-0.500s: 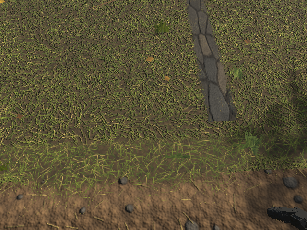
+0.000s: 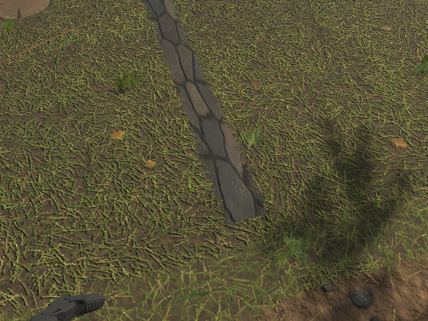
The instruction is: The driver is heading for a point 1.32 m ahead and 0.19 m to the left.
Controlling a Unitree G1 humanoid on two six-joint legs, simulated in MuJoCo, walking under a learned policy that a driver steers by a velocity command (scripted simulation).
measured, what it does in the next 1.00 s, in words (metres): walks ahead: right foot, then left foot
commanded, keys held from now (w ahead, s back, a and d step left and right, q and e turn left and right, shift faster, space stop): w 1.00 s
